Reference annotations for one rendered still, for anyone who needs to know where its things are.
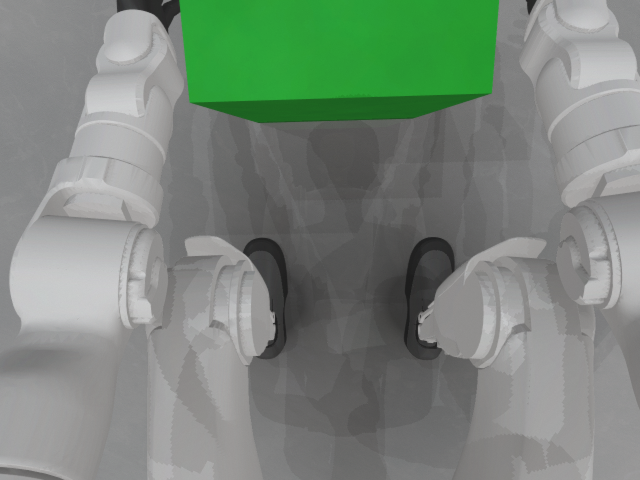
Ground carton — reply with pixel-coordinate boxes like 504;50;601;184
179;0;499;123

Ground left robot hand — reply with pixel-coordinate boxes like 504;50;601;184
117;0;180;33

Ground robot right forearm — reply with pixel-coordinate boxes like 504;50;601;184
519;0;640;208

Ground robot left forearm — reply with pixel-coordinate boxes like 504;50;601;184
9;9;184;317

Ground robot right shin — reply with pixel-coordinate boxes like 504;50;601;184
418;237;595;359

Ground left robot foot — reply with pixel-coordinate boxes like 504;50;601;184
243;238;288;359

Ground robot right upper arm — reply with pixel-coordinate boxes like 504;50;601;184
556;191;640;409

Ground robot left upper arm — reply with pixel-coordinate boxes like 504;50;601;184
0;215;168;480

